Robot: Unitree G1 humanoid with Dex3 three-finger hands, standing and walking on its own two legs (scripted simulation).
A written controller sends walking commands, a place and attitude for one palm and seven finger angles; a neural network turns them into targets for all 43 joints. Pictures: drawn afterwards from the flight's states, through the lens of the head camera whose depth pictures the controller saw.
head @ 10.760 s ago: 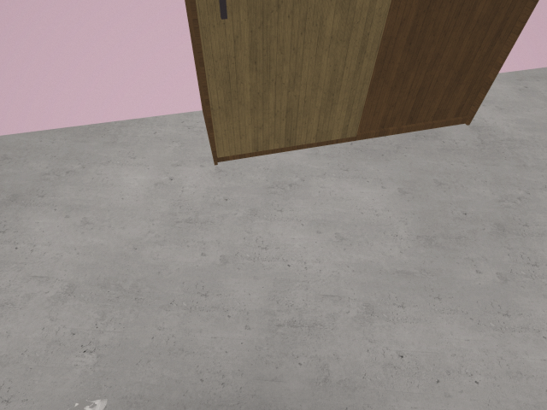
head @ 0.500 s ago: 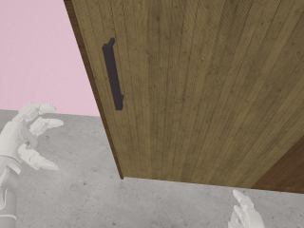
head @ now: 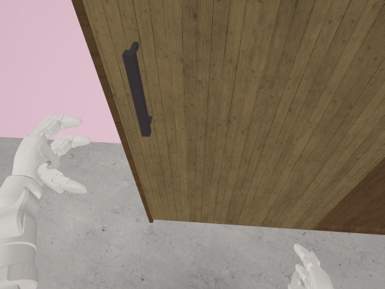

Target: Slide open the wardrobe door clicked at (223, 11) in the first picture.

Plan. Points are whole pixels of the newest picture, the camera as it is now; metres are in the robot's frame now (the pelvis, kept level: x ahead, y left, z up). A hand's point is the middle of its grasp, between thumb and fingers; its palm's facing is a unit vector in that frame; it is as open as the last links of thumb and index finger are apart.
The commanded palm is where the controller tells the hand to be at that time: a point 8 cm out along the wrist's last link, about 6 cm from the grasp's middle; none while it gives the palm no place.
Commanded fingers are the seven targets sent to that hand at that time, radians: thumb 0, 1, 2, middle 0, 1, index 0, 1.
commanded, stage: move the hooked fingers beside the handle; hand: left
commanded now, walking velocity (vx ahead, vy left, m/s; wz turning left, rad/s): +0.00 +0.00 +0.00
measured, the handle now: (141, 93) +0.52 +0.17 +0.13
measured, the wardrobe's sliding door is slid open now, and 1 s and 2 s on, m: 0.00 0.00 0.00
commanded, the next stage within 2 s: feel for the door with the fingertips in 2.00 s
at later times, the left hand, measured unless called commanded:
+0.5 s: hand (84, 138) +0.37 +0.26 +0.12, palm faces +0.02 -1.00 +0.00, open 14.0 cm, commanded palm +0.35 +0.30 +0.12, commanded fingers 0.00 -0.50 0.30 -0.30 -1.20 -0.30 -1.20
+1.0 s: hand (101, 122) +0.42 +0.24 +0.12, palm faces +0.01 -1.00 +0.00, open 14.0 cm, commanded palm +0.41 +0.29 +0.12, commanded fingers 0.00 -0.50 0.30 -0.30 -1.20 -0.30 -1.20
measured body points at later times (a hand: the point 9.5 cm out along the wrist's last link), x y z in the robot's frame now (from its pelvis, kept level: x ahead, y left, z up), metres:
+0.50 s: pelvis +0.01 +0.00 +0.00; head +0.03 +0.00 +0.45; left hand +0.36 +0.31 +0.13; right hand +0.14 -0.25 -0.09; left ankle -0.03 +0.13 -0.73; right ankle +0.05 -0.12 -0.73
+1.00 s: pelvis +0.00 +0.01 -0.01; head +0.05 +0.01 +0.44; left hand +0.42 +0.29 +0.12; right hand +0.09 -0.26 -0.11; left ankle -0.03 +0.13 -0.73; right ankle +0.05 -0.12 -0.73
